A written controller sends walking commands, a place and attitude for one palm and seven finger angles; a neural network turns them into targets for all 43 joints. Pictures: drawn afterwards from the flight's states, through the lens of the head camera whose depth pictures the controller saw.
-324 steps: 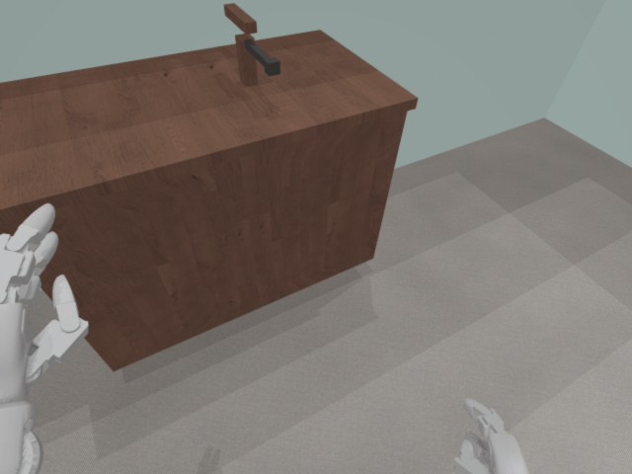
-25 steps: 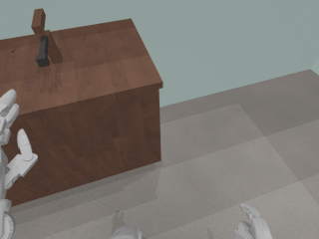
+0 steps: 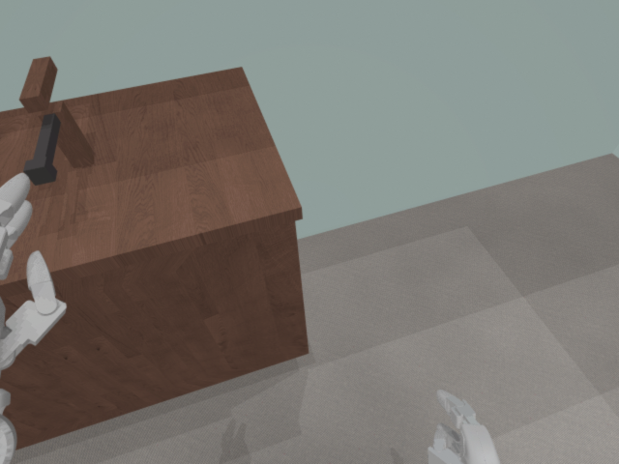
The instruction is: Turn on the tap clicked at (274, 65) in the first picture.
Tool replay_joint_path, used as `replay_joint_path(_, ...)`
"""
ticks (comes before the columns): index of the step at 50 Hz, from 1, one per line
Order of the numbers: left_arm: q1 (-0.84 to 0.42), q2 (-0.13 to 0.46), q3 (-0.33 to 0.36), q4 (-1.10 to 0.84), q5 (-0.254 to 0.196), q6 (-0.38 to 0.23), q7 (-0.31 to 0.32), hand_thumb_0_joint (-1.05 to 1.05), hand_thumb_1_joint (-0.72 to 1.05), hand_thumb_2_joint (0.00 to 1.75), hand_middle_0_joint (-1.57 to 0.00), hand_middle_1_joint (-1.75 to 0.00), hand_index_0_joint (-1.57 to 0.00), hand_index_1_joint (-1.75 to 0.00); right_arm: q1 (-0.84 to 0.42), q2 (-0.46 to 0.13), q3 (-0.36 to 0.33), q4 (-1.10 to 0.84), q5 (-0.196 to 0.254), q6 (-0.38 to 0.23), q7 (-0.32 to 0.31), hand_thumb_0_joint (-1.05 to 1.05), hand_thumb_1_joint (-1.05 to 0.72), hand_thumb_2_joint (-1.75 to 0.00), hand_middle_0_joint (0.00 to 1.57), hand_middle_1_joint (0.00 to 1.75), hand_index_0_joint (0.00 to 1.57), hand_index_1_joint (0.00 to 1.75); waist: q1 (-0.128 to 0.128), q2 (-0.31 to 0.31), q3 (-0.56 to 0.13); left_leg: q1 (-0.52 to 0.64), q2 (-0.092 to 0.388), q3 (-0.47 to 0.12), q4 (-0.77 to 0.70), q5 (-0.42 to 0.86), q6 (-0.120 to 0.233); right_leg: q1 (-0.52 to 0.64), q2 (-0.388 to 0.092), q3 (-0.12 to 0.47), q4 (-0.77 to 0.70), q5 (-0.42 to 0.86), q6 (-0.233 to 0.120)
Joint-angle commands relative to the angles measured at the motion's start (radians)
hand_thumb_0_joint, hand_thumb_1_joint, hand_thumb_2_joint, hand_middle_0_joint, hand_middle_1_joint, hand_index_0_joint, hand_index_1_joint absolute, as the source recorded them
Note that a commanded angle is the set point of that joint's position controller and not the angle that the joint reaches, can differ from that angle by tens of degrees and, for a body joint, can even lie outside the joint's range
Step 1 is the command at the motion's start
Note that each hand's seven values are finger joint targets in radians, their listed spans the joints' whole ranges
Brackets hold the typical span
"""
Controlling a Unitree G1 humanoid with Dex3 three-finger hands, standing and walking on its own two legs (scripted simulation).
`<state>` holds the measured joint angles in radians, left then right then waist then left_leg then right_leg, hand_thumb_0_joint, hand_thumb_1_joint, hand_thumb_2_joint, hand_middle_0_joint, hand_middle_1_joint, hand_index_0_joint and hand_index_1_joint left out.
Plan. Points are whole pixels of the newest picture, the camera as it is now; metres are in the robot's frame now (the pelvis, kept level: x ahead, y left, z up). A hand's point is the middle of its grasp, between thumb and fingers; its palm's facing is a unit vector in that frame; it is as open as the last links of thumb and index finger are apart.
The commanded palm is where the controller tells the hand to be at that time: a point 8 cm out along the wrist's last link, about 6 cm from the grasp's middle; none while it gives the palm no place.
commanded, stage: come to a stop and stand still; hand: left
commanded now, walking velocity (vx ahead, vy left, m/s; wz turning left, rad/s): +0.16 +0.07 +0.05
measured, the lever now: (40, 171) +0.46 +0.43 +0.12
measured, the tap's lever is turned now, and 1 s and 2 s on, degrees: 0 0 0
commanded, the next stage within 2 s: look again from close up in 1.74 s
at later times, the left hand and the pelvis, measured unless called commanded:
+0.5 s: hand (93, 263) +0.26 +0.23 +0.19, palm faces +0.37 -0.82 -0.43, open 7.4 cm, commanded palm +0.20 +0.27 +0.19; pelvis +0.04 -0.01 +0.01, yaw -1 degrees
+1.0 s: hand (113, 244) +0.29 +0.22 +0.18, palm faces +0.31 -0.84 -0.44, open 7.4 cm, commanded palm +0.23 +0.26 +0.19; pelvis +0.05 -0.01 +0.02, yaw -3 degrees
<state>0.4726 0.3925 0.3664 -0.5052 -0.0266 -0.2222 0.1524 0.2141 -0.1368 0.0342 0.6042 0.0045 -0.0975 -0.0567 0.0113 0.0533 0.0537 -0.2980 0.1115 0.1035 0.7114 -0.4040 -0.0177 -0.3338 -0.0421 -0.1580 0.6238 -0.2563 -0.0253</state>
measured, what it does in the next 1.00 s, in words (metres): steps on the spot: left foot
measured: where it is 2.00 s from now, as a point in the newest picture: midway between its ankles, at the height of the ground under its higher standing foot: outside the picture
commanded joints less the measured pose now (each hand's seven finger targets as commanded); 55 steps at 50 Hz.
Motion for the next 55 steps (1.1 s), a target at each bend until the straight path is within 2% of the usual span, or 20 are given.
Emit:
replay_joint_path(1, -0.132, 0.182, 0.14, -0.155, -0.016, -0.042, 0.021, 0.0, 0.9, 0.9, -0.2, -0.3, -0.2, -0.3, -0.106, -0.153, -0.069, -0.124, 0.005, -0.038, -0.004, 0.0, -0.9, -0.9, 0.2, 0.3, 0.2, 0.3, -0.001, -0.31, -0.132, -0.35, -0.061, -0.106, 0.467, -0.116, -0.004, 0.282, -0.381, 0.602, -0.325, 0.191, -0.18)
replay_joint_path(3, -0.081, 0.165, 0.14, -0.156, -0.003, -0.063, 0.022, 0.0, 0.9, 0.9, -0.2, -0.3, -0.2, -0.3, -0.113, -0.139, -0.049, -0.1, -0.002, -0.024, -0.005, 0.0, -0.9, -0.9, 0.2, 0.3, 0.2, 0.3, -0.007, -0.188, -0.134, -0.308, -0.037, -0.093, 0.41, -0.046, -0.012, 0.275, -0.322, 0.368, -0.268, 0.436, -0.152)
replay_joint_path(5, -0.062, 0.147, 0.125, -0.177, 0.004, -0.076, 0.025, 0.0, 0.9, 0.9, -0.2, -0.3, -0.2, -0.3, -0.12, -0.135, -0.05, -0.112, -0.004, -0.016, -0.007, 0.0, -0.9, -0.9, 0.2, 0.3, 0.2, 0.3, -0.009, -0.213, -0.161, -0.208, -0.043, -0.046, 0.217, -0.007, -0.008, 0.268, -0.276, 0.222, -0.227, 0.604, -0.116)
replay_joint_path(10, 0.012, 0.137, 0.124, -0.241, -0.005, -0.066, 0.041, 0.0, 0.9, 0.9, -0.2, -0.3, -0.2, -0.3, -0.098, -0.141, -0.065, -0.157, -0.012, -0.014, -0.012, 0.0, -0.9, -0.9, 0.2, 0.3, 0.2, 0.3, 0.003, -0.143, -0.211, -0.002, -0.105, 0.019, -0.178, 0.203, -0.011, 0.291, -0.213, 0.168, -0.15, 0.626, -0.064)
replay_joint_path(12, -0.007, 0.138, 0.112, -0.268, -0.009, -0.059, 0.041, 0.0, 0.9, 0.9, -0.2, -0.3, -0.2, -0.3, -0.079, -0.156, -0.077, -0.167, -0.004, -0.007, -0.02, 0.0, -0.9, -0.9, 0.2, 0.3, 0.2, 0.3, -0.01, -0.089, -0.219, 0.136, -0.035, -0.032, -0.294, 0.467, 0.002, 0.226, -0.159, 0.144, -0.072, 0.475, -0.006)
replay_joint_path(14, -0.015, 0.143, 0.109, -0.245, -0.012, -0.059, 0.034, 0.0, 0.9, 0.9, -0.2, -0.3, -0.2, -0.3, -0.075, -0.192, -0.09, -0.183, 0.008, -0.011, -0.021, 0.0, -0.9, -0.9, 0.2, 0.3, 0.2, 0.3, 0.005, 0.094, -0.196, 0.187, 0.143, -0.206, -0.309, 0.739, 0.072, 0.079, -0.039, 0.115, -0.008, 0.0, 0.039)
replay_joint_path(16, -0.032, 0.157, 0.122, -0.251, -0.008, -0.069, 0.022, 0.0, 0.9, 0.9, -0.2, -0.3, -0.2, -0.3, -0.082, -0.174, -0.077, -0.18, -0.019, -0.022, -0.021, 0.0, -0.9, -0.9, 0.2, 0.3, 0.2, 0.3, 0.005, 0.255, -0.163, 0.157, 0.212, -0.296, -0.366, 0.849, 0.134, 0.015, -0.001, 0.112, 0.102, -0.26, 0.041)
replay_joint_path(20, -0.024, 0.126, 0.082, -0.259, -0.007, -0.05, 0.022, 0.0, 0.9, 0.9, -0.2, -0.3, -0.2, -0.3, -0.045, -0.188, -0.08, -0.163, -0.007, -0.052, 0.002, 0.0, -0.9, -0.9, 0.2, 0.3, 0.2, 0.3, -0.013, 0.176, -0.223, 0.257, 0.159, -0.176, -0.284, 0.876, 0.098, 0.061, 0.026, 0.098, -0.071, -0.109, 0.038)
replay_joint_path(23, 0.002, 0.133, 0.096, -0.225, -0.009, -0.033, 0.019, 0.0, 0.9, 0.9, -0.2, -0.3, -0.2, -0.3, -0.066, -0.187, -0.067, -0.17, -0.004, -0.048, 0.0, 0.0, -0.9, -0.9, 0.2, 0.3, 0.2, 0.3, -0.008, 0.114, -0.2, 0.107, 0.121, -0.132, -0.274, 0.604, 0.057, 0.198, 0.009, 0.11, -0.193, 0.081, 0.037)
replay_joint_path(25, 0.0, 0.123, 0.091, -0.191, -0.026, -0.013, 0.014, 0.0, 0.9, 0.9, -0.2, -0.3, -0.2, -0.3, -0.082, -0.171, -0.059, -0.178, 0.003, -0.039, -0.006, 0.0, -0.9, -0.9, 0.2, 0.3, 0.2, 0.3, -0.01, -0.035, -0.195, 0.034, 0.033, -0.068, -0.222, 0.352, 0.006, 0.212, -0.05, 0.203, -0.215, 0.282, 0.016)
replay_joint_path(26, -0.993, 0.835, 0.481, -0.325, -0.045, -0.14, 0.018, 0.0, 0.9, 0.9, -0.2, -0.3, -0.2, -0.3, 0.064, -0.207, -0.018, -0.245, 0.025, -0.069, -0.068, 0.0, -0.9, -0.9, 0.2, 0.3, 0.2, 0.3, -0.06, -0.017, -0.029, -0.004, -0.027, -0.084, -0.265, 0.153, 0.02, 0.071, -0.038, 0.178, -0.234, 0.032, 0.038)
replay_joint_path(27, -0.559, 0.308, 0.292, 0.07, -0.022, -0.099, -0.011, 0.0, 0.9, 0.9, -0.2, -0.3, -0.2, -0.3, -0.111, -0.095, -0.028, -0.181, 0.029, -0.108, -0.026, 0.0, -0.9, -0.9, 0.2, 0.3, 0.2, 0.3, 0.013, 0.039, -0.166, 0.122, 0.0, -0.055, -0.223, 0.172, 0.039, -0.06, -0.031, 0.191, -0.209, -0.081, -0.022)
replay_joint_path(28, -0.418, 0.28, 0.232, 0.087, -0.022, -0.102, -0.029, 0.0, 0.9, 0.9, -0.2, -0.3, -0.2, -0.3, -0.057, -0.167, -0.04, -0.182, -0.006, -0.123, -0.018, 0.0, -0.9, -0.9, 0.2, 0.3, 0.2, 0.3, 0.008, 0.066, -0.139, 0.112, -0.03, -0.055, -0.203, 0.121, 0.025, -0.029, -0.026, 0.283, -0.264, -0.02, -0.041)
replay_joint_path(31, -0.159, 0.097, 0.087, 0.109, -0.042, -0.073, -0.047, 0.0, 0.9, 0.9, -0.2, -0.3, -0.2, -0.3, -0.052, -0.18, -0.059, -0.172, 0.003, -0.113, 0.027, 0.0, -0.9, -0.9, 0.2, 0.3, 0.2, 0.3, 0.024, -0.209, -0.112, 0.003, -0.113, -0.057, -0.096, 0.105, 0.015, 0.102, -0.134, 0.384, -0.372, 0.023, -0.011)
replay_joint_path(35, -0.119, 0.103, 0.061, -0.05, -0.017, -0.032, -0.029, 0.0, 0.9, 0.9, -0.2, -0.3, -0.2, -0.3, -0.087, -0.19, -0.059, -0.165, 0.007, -0.1, 0.031, 0.0, -0.9, -0.9, 0.2, 0.3, 0.2, 0.3, 0.007, -0.219, -0.093, 0.07, -0.091, -0.095, -0.204, 0.189, 0.029, 0.114, -0.093, 0.286, -0.351, 0.09, 0.01)
replay_joint_path(39, -0.125, 0.174, 0.143, -0.182, -0.008, -0.046, -0.004, 0.0, 0.9, 0.9, -0.2, -0.3, -0.2, -0.3, -0.121, -0.196, -0.061, -0.174, -0.01, -0.083, 0.006, 0.0, -0.9, -0.9, 0.2, 0.3, 0.2, 0.3, 0.007, 0.016, -0.142, 0.123, -0.067, -0.11, -0.261, 0.31, 0.041, 0.163, -0.041, 0.234, -0.307, 0.197, 0.025)
replay_joint_path(41, -0.147, 0.231, 0.197, -0.244, -0.005, -0.057, 0.008, 0.0, 0.9, 0.9, -0.2, -0.3, -0.2, -0.3, -0.135, -0.196, -0.06, -0.179, -0.015, -0.081, -0.002, 0.0, -0.9, -0.9, 0.2, 0.3, 0.2, 0.3, 0.007, 0.044, -0.153, 0.113, -0.069, -0.115, -0.267, 0.343, 0.036, 0.208, -0.036, 0.223, -0.299, 0.245, 0.018)
replay_joint_path(43, -0.101, 0.189, 0.177, -0.241, -0.011, -0.058, 0.011, 0.0, 0.9, 0.9, -0.2, -0.3, -0.2, -0.3, -0.123, -0.194, -0.064, -0.184, -0.012, -0.08, -0.003, 0.0, -0.9, -0.9, 0.2, 0.3, 0.2, 0.3, 0.002, 0.071, -0.191, 0.137, -0.066, -0.113, -0.259, 0.416, 0.037, 0.258, -0.028, 0.213, -0.283, 0.324, 0.008)
replay_joint_path(49, 0.009, 0.127, 0.138, -0.187, -0.023, -0.049, 0.008, 0.0, 0.9, 0.9, -0.2, -0.3, -0.2, -0.3, -0.099, -0.21, -0.08, -0.182, -0.01, -0.073, 0.005, 0.0, -0.9, -0.9, 0.2, 0.3, 0.2, 0.3, -0.008, 0.002, -0.219, 0.176, -0.058, -0.105, -0.255, 0.559, 0.033, 0.285, -0.001, 0.173, -0.27, 0.459, 0.016)
replay_joint_path(55, -0.023, 0.109, 0.097, -0.139, -0.022, -0.029, -0.006, 0.0, 0.9, 0.9, -0.2, -0.3, -0.2, -0.3, -0.1, -0.21, -0.077, -0.18, -0.012, -0.054, 0.005, 0.0, -0.9, -0.9, 0.2, 0.3, 0.2, 0.3, -0.009, -0.025, -0.18, 0.173, -0.052, -0.113, -0.313, 0.513, 0.032, 0.238, 0.021, 0.16, -0.296, 0.372, 0.026)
